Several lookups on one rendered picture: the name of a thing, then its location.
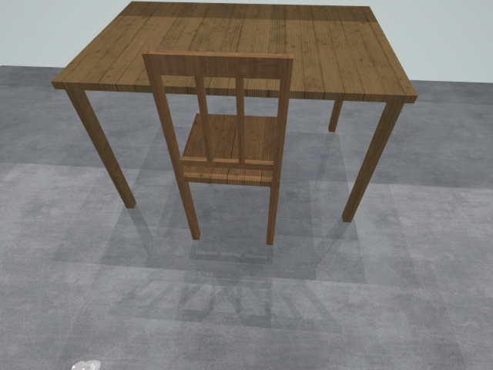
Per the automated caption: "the table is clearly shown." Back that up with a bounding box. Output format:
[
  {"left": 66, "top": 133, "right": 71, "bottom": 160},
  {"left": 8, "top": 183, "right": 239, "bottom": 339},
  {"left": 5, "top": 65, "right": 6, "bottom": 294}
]
[{"left": 51, "top": 2, "right": 418, "bottom": 223}]

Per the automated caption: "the chair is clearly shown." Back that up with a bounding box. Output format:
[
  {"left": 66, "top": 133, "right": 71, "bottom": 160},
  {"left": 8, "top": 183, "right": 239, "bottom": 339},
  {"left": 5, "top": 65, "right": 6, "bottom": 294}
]
[{"left": 142, "top": 50, "right": 293, "bottom": 245}]

